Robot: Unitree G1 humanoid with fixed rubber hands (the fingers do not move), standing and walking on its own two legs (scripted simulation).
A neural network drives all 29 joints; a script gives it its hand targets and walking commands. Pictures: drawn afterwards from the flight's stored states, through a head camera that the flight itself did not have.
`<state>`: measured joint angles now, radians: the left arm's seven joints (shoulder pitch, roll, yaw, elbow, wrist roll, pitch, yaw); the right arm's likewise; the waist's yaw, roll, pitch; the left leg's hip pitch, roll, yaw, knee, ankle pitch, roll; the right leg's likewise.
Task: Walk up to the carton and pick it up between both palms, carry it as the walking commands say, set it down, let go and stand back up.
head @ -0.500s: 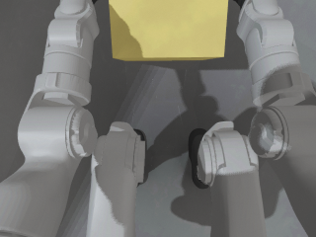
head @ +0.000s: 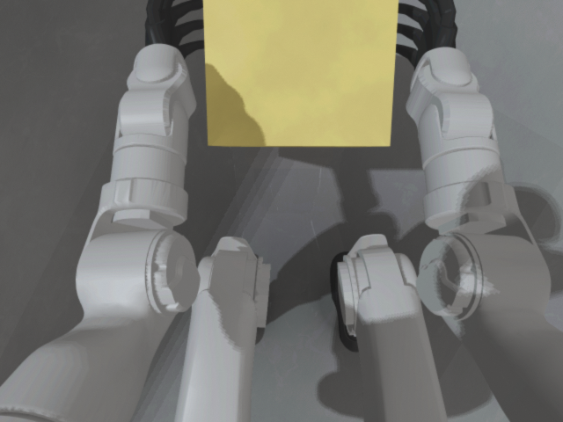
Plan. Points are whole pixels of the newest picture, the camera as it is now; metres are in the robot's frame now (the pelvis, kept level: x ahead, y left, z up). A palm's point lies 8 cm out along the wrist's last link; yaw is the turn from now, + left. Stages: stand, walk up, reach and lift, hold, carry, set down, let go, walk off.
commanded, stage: reach and lift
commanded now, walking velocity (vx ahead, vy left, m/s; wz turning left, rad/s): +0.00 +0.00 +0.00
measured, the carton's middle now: (296, 70) +0.54 +0.01 -0.20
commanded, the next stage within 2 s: none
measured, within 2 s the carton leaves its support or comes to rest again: neither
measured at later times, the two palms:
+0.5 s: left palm (147, 42) +0.52 +0.15 -0.04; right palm (462, 47) +0.51 -0.14 -0.04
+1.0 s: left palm (108, 23) +0.50 +0.15 +0.03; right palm (524, 28) +0.50 -0.14 +0.04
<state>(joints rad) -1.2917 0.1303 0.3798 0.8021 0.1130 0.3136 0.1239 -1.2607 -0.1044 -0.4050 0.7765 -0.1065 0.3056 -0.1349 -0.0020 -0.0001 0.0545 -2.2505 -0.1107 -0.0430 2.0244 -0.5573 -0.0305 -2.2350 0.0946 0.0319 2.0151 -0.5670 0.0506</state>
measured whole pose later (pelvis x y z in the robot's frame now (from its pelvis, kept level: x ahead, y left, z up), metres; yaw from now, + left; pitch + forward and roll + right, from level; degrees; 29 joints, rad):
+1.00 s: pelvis +0.01 +0.00 +0.10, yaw +0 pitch +44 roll -1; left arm -1.07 0.00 0.45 0.75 0.22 0.36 0.18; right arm -1.05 0.04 -0.46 0.71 -0.22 0.36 -0.19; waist -0.01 0.00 -0.17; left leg -1.95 -0.12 -0.07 1.71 -0.51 -0.04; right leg -1.95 0.12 0.07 1.70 -0.51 0.05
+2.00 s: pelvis +0.04 +0.00 +0.22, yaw +0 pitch +33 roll -1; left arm -0.74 -0.10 0.42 0.70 0.24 0.31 0.18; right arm -0.73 0.12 -0.43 0.67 -0.23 0.30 -0.17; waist -0.01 0.00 -0.23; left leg -1.40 -0.11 -0.11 1.26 -0.44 -0.02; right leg -1.39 0.11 0.10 1.25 -0.44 0.03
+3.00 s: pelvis +0.08 +0.00 +0.34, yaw +1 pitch +13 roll +0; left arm -0.41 -0.18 0.38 0.48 0.31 0.41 0.03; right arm -0.40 0.19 -0.39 0.47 -0.31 0.40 -0.03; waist -0.01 0.00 -0.11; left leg -0.59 -0.08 -0.14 0.61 -0.24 0.00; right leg -0.59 0.07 0.13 0.60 -0.24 0.01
